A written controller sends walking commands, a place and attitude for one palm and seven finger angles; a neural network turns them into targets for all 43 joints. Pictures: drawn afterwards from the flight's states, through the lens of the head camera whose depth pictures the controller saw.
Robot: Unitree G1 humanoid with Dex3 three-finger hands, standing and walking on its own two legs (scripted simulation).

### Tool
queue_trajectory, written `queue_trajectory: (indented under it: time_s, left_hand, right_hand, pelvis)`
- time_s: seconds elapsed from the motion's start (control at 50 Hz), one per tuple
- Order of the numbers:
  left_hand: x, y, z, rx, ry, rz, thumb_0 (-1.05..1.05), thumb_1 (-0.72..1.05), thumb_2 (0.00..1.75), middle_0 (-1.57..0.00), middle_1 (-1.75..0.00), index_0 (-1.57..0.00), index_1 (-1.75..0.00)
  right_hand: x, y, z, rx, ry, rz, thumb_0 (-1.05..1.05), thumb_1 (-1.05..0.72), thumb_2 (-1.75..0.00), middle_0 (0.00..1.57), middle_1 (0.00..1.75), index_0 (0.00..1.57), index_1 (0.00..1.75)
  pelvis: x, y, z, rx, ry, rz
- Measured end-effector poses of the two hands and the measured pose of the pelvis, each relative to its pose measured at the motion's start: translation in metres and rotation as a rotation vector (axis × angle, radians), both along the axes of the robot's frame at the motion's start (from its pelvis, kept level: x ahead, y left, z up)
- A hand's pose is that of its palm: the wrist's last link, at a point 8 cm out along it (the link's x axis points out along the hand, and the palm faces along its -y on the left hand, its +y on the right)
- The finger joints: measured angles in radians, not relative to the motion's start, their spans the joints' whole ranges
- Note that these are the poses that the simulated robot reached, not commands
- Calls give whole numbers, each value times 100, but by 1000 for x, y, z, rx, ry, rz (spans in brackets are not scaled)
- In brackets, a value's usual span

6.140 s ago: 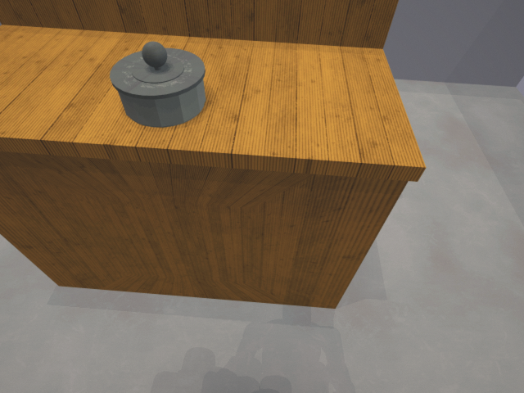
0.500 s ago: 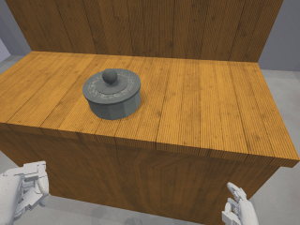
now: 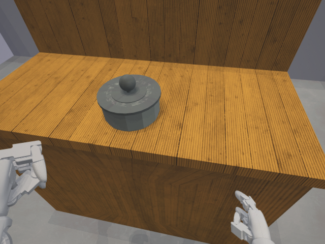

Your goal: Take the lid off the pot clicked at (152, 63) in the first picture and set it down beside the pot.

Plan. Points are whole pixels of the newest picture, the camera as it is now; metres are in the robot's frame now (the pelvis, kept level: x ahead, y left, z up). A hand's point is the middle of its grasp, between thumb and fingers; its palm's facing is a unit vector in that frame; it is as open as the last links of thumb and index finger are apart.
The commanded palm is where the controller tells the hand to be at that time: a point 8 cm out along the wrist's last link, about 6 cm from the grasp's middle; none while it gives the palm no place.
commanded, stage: reach forward and open the fingers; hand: left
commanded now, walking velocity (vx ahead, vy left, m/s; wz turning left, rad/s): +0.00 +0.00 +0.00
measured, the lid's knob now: (127, 82) +0.48 +0.18 +0.16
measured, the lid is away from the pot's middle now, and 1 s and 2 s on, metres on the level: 0.00 0.00 0.00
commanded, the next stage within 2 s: move the open hand above the knob in 1.20 s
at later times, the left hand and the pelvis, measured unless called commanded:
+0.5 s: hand (22, 161) +0.18 +0.28 +0.19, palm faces +0.05 +0.04 -1.00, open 3.2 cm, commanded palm +0.16 +0.27 +0.25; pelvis -0.04 +0.01 +0.00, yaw +1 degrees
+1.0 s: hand (29, 143) +0.21 +0.27 +0.21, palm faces -0.07 +0.07 -1.00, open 8.9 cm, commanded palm +0.18 +0.27 +0.29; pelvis -0.07 +0.02 +0.00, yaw +2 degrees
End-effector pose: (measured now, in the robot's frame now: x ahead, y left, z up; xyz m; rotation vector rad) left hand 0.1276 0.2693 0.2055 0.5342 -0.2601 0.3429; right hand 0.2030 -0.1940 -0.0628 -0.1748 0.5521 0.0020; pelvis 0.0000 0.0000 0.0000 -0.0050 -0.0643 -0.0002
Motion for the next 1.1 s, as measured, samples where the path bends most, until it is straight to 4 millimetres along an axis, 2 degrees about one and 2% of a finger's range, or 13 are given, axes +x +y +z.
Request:
queue_trajectory:
  time_s: [0.12,0.3,0.4,0.52,0.62,0.74,0.88,1.0,1.1]
  left_hand:
    - [4,3,16,26,-76,-19,2,89,89,-130,-150,-131,-149]
    - [22,-9,36,759,166,72,1,79,96,-128,-139,-129,-138]
    - [31,-2,40,988,321,78,1,67,104,-126,-125,-126,-124]
    - [33,4,41,1033,454,30,1,49,116,-121,-105,-122,-105]
    - [42,12,39,1026,528,-8,1,33,126,-116,-88,-117,-87]
    - [50,3,49,1070,510,-87,0,12,138,-110,-66,-110,-66]
    - [65,18,62,1049,518,-61,0,-11,153,-101,-42,-102,-41]
    - [63,-2,62,1098,473,-144,0,-28,164,-94,-22,-95,-22]
    - [76,14,84,1097,450,-57,0,-35,168,-91,-14,-92,-14]
  right_hand:
    - [-12,0,-5,-5,34,-8,1,-90,-90,21,30,20,30]
    - [-13,-4,-18,-10,142,39,1,-90,-90,20,30,20,30]
    - [-9,-3,-24,24,157,44,1,-91,-90,20,30,20,30]
    - [-9,1,-22,52,127,51,1,-91,-90,20,30,20,30]
    - [-16,4,-19,33,121,62,1,-91,-90,20,30,20,30]
    - [-28,6,-15,18,106,60,1,-91,-90,20,30,20,30]
    - [-44,6,-16,23,112,47,1,-91,-90,20,30,20,30]
    - [-52,11,-18,22,107,41,1,-91,-90,20,30,20,30]
    - [-58,15,-20,25,121,42,1,-91,-90,20,30,20,30]
  pelvis:
    - [-3,3,0,-1,-4,-2]
    - [-22,8,-5,-1,53,-9]
    - [-31,10,-6,-4,71,1]
    - [-37,11,-4,-8,66,22]
    - [-46,9,-3,-13,49,39]
    - [-55,11,-2,-16,36,41]
    - [-66,16,-2,-16,30,36]
    - [-71,23,-3,-13,22,29]
    - [-77,24,-4,-10,18,30]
